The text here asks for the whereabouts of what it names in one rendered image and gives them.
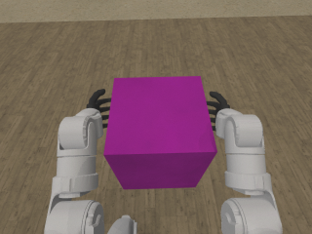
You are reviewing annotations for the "robot left forearm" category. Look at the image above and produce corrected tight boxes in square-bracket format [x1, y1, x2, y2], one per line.
[44, 108, 103, 234]

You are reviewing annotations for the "robot right upper arm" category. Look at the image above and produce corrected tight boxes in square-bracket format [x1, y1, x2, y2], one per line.
[220, 197, 283, 234]

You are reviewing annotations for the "left robot thigh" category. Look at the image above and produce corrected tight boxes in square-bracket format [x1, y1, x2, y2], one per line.
[107, 217, 137, 234]

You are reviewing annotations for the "carton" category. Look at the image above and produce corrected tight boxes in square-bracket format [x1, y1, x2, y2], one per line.
[103, 76, 217, 190]

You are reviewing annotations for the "left robot hand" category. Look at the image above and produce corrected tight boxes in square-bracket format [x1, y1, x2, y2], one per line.
[86, 89, 111, 129]

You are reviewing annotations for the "robot right forearm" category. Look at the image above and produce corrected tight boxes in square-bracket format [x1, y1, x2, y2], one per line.
[215, 108, 283, 233]

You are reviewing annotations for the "right robot hand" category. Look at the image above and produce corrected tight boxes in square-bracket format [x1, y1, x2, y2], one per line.
[206, 91, 230, 131]

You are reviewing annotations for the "robot left upper arm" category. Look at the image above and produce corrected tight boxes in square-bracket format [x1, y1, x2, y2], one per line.
[45, 200, 105, 234]

